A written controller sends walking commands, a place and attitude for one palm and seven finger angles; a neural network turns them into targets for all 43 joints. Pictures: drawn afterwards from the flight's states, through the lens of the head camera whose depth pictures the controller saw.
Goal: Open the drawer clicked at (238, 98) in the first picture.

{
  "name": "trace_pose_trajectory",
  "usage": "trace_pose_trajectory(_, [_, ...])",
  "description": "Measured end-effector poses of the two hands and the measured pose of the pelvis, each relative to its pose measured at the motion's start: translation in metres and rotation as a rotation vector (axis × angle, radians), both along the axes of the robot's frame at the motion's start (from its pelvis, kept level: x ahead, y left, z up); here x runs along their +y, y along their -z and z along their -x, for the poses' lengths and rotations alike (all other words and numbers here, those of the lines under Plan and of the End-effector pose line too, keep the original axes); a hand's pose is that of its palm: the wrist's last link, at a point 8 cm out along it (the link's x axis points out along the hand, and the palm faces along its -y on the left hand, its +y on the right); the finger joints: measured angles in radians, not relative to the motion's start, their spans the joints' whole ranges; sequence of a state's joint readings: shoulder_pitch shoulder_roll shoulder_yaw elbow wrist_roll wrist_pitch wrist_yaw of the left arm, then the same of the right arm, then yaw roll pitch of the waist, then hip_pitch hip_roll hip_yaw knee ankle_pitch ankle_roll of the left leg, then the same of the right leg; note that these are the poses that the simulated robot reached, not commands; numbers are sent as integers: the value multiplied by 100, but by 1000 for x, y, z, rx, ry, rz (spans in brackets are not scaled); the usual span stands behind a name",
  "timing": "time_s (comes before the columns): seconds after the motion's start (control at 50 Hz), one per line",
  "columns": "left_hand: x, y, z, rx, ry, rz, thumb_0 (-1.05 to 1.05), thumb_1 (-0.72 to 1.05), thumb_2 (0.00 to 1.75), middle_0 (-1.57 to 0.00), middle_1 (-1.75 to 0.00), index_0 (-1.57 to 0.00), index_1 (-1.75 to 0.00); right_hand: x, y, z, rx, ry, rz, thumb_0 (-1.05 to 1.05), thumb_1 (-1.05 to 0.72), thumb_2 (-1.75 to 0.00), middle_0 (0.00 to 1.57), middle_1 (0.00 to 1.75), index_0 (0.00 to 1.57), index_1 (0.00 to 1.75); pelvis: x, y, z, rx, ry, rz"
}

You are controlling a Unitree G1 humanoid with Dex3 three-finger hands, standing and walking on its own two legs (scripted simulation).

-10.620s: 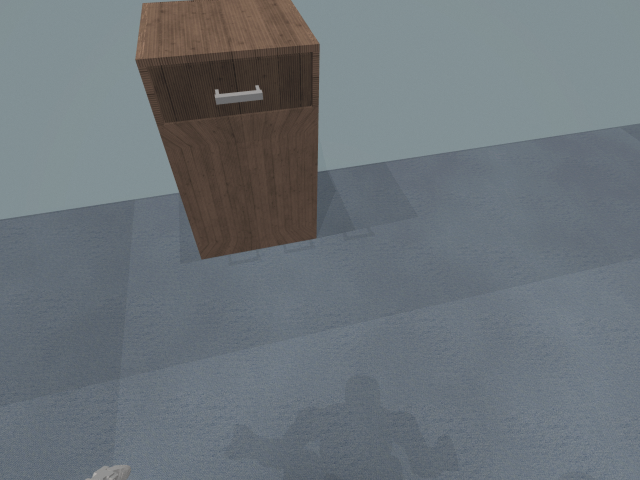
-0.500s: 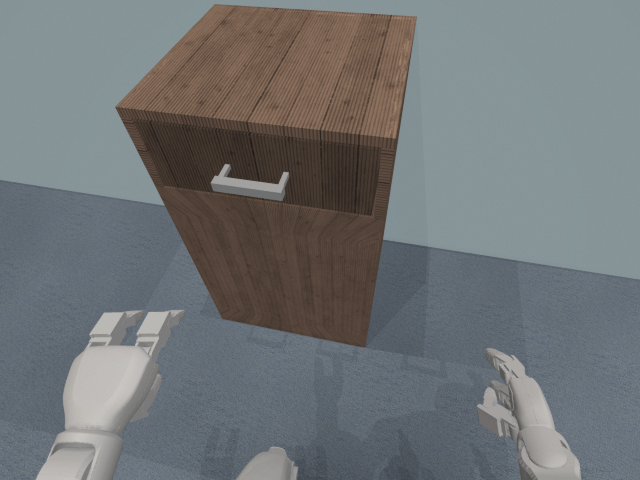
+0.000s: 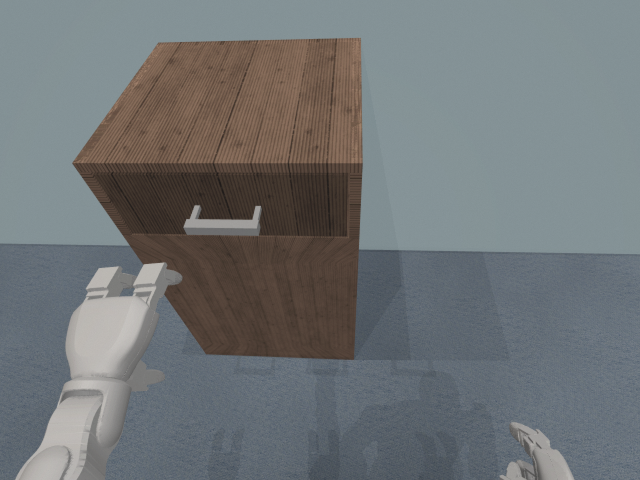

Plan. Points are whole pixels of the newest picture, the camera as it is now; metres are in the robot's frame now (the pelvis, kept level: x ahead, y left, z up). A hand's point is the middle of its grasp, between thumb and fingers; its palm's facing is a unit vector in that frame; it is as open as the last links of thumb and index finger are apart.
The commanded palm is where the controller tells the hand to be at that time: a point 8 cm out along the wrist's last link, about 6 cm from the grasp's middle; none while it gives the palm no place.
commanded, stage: raise the hand with hooked fingers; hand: left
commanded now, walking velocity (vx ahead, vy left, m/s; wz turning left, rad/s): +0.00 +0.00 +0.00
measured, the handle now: (224, 219) +0.53 +0.23 -0.04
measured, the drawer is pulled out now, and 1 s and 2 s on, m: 0.00 0.00 0.00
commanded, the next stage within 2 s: move the hooked fingers above the handle in 0.82 s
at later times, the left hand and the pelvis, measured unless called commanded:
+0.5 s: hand (112, 275) +0.31 +0.28 +0.10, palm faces +0.04 -0.07 -1.00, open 13.8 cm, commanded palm +0.28 +0.27 +0.16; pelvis +0.00 +0.02 +0.02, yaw +1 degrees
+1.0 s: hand (143, 287) +0.31 +0.24 +0.10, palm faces +0.02 -0.08 -1.00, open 13.8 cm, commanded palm +0.29 +0.25 +0.15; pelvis +0.00 -0.01 +0.02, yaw +1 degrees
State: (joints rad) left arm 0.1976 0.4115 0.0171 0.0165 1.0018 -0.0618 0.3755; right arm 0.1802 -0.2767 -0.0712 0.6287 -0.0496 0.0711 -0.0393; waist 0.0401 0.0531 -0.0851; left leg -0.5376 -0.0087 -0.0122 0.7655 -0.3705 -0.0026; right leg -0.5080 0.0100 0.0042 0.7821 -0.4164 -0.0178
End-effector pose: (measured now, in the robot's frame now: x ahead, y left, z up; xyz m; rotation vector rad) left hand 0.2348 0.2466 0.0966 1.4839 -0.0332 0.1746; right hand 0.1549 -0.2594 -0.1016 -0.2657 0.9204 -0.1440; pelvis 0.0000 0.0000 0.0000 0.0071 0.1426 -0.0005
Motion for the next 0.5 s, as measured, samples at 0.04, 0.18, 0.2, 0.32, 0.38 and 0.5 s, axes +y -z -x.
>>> trace_pose_trajectory(0.04, [8,-6,-8,-23,-43,-1,0,-21,43,-30,-102,-30,-101,8,-3,-8,-24,5,-19,1,-91,-90,20,29,20,30,6,-1,-1,-8,1,3])
trace_pose_trajectory(0.18, [16,-20,-29,54,-88,29,-1,-37,36,-31,-112,-31,-112,51,-22,-38,-105,-31,-92,1,-91,-90,20,29,20,30,20,-10,-5,-52,4,5])
trace_pose_trajectory(0.2, [15,-23,-31,63,-76,29,-1,-39,35,-31,-113,-31,-113,57,-25,-41,-113,-42,-99,1,-91,-90,20,29,20,30,22,-11,-5,-59,4,5])
trace_pose_trajectory(0.32, [18,-43,-42,70,-25,1,-1,-46,32,-32,-118,-32,-118,85,-36,-53,-129,-102,-129,1,-91,-90,20,29,20,30,26,-17,-6,-88,-3,10])
trace_pose_trajectory(0.38, [25,-51,-48,72,-34,-9,0,-48,31,-32,-119,-32,-119,90,-35,-52,-111,-117,-137,1,-91,-90,20,30,20,30,26,-19,-5,-95,-9,11])
trace_pose_trajectory(0.5, [31,-61,-56,104,-45,-5,-1,-49,30,-32,-120,-32,-120,84,-28,-39,-51,-114,-133,1,-91,-90,20,30,21,30,25,-23,-4,-99,-16,12])
